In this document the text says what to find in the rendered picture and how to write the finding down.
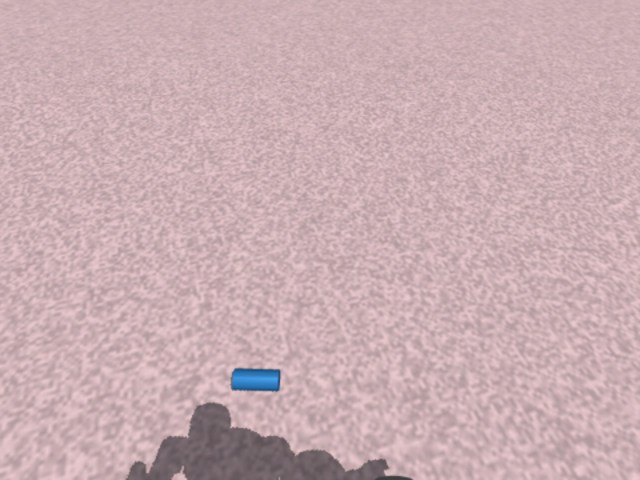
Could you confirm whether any can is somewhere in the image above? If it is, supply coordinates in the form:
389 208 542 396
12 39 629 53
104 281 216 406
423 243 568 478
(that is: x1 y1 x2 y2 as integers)
232 368 280 391

